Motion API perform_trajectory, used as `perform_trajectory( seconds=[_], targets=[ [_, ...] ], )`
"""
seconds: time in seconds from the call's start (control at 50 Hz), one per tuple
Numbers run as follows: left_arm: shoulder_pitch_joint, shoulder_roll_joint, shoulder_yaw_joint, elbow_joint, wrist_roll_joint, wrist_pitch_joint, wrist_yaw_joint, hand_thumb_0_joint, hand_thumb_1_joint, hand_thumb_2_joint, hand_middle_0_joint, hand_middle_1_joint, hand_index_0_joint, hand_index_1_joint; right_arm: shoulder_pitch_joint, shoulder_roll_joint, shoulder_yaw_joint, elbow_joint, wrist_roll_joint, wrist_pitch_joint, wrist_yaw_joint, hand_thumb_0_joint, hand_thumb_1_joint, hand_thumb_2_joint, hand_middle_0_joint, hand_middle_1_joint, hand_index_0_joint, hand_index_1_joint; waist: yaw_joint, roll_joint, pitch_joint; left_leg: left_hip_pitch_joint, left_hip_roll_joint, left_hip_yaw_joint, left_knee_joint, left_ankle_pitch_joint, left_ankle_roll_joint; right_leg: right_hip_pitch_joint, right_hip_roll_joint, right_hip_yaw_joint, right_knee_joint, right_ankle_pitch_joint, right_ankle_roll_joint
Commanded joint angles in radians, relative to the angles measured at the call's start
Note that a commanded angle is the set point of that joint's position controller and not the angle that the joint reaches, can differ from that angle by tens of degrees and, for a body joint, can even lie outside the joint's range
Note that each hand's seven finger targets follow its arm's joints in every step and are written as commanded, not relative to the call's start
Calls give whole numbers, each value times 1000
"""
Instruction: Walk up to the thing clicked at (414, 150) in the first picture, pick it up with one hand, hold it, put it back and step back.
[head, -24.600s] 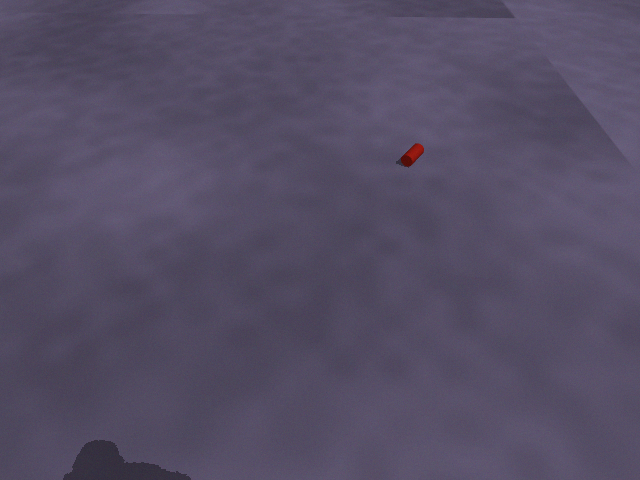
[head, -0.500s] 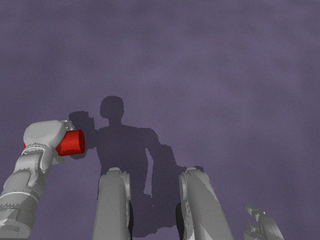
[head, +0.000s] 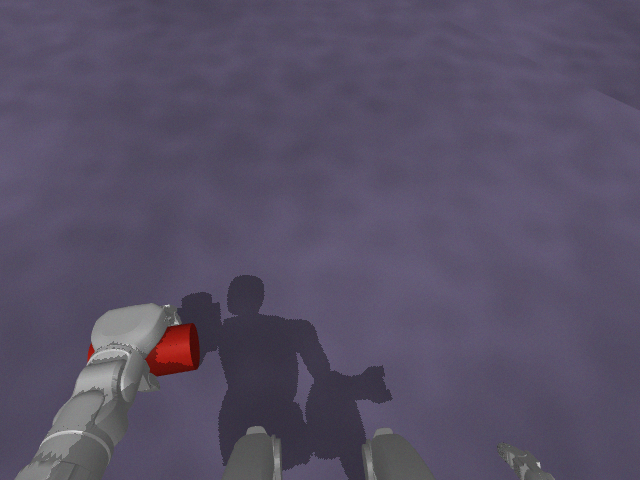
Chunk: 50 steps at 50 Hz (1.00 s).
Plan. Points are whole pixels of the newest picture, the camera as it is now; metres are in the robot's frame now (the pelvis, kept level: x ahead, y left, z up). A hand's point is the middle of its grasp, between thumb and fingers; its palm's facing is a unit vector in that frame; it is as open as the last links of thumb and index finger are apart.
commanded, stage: lift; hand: left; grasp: from above
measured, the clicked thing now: (147, 353) +0.33 +0.25 -0.09
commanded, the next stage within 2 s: hold in 0.48 s
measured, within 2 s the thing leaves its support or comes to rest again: neither
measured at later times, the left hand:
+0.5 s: hand (146, 310) +0.35 +0.22 +0.01, palm faces -0.43 -0.09 -0.90, open 9.4 cm
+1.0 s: hand (137, 282) +0.37 +0.22 +0.05, palm faces -0.43 -0.07 -0.90, open 9.4 cm
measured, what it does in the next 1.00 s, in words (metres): rises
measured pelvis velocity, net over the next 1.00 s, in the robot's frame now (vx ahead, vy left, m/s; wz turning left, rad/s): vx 0.06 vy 0.00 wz -0.01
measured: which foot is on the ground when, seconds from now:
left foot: down 0.00-1.00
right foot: down 0.00-1.00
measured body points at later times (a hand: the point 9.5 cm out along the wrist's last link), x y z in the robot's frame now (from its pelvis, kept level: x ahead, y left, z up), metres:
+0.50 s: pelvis +0.04 +0.00 +0.08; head +0.09 -0.01 +0.53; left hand +0.37 +0.23 +0.06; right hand +0.13 -0.27 -0.04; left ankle +0.08 +0.12 -0.62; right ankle +0.05 -0.14 -0.62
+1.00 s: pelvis +0.06 +0.00 +0.10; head +0.09 -0.01 +0.55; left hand +0.39 +0.22 +0.10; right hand +0.18 -0.26 -0.01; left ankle +0.08 +0.12 -0.62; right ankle +0.05 -0.14 -0.62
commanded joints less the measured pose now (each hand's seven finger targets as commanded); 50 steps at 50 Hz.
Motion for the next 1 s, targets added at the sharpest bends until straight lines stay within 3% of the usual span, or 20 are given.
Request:
perform_trajectory(
  seconds=[0.0,0.04,0.08,0.22,0.54,0.58,0.62,0.82,0.86,0.98],
  targets=[
    [-288,157,55,-145,4,-8,52,0,617,620,-1018,-534,-1018,-536,19,-151,-60,-86,-1,-46,-16,0,-899,-903,200,300,200,300,2,52,-266,387,-35,-4,-307,18,2,173,40,-1,-287,65,-47],
    [-318,183,76,-135,5,-10,66,0,604,626,-1004,-547,-1006,-548,26,-152,-61,-79,-1,-48,-16,0,-901,-904,200,300,200,300,-2,47,-259,414,-36,-1,-337,35,2,216,38,2,-326,77,-45],
    [-308,175,65,-112,15,-7,77,0,614,647,-1017,-550,-1016,-554,28,-146,-60,-77,-2,-49,-15,0,-901,-904,200,300,200,300,1,51,-255,454,-41,12,-362,75,1,256,37,8,-363,107,-45],
    [-301,146,55,-97,1,19,89,0,637,662,-1034,-552,-1033,-555,42,-147,-67,-62,-4,-41,-10,0,-898,-902,200,300,200,300,11,23,-264,585,-43,19,-446,235,0,409,30,19,-458,266,-33],
    [-295,104,16,-73,0,22,66,0,629,707,-1050,-540,-1039,-554,28,-150,-74,-72,1,-17,-2,0,-894,-900,200,300,200,300,13,-11,-192,759,-50,40,-609,352,2,579,23,29,-618,373,-27],
    [-324,126,32,-110,0,20,68,0,630,691,-1036,-546,-1031,-553,27,-154,-79,-74,2,-13,-1,0,-893,-898,200,300,200,300,20,9,-204,780,-51,42,-623,365,-1,597,24,28,-627,379,-29],
    [-337,109,11,-117,0,21,60,0,625,704,-1037,-543,-1029,-553,18,-151,-76,-77,3,-10,0,0,-892,-898,200,300,200,300,14,4,-183,784,-52,42,-640,355,0,598,23,31,-644,372,-29],
    [-309,126,18,-148,1,14,2,0,637,725,-1050,-536,-1040,-550,-1,-154,-78,-100,11,10,3,0,-889,-897,200,300,200,300,39,-10,-188,842,-56,55,-674,444,6,684,21,35,-676,460,-26],
    [-318,118,8,-164,2,15,-7,0,658,711,-1053,-551,-1049,-557,-6,-154,-77,-106,11,15,3,0,-891,-898,200,300,200,300,28,-11,-175,853,-52,52,-680,450,8,670,24,36,-685,463,-26],
    [-304,123,13,-189,6,10,-31,0,658,714,-1054,-537,-1048,-545,-20,-153,-76,-125,15,28,2,0,-889,-897,200,300,200,300,43,-1,-152,875,-50,51,-716,444,4,695,24,31,-706,444,-31]
  ],
)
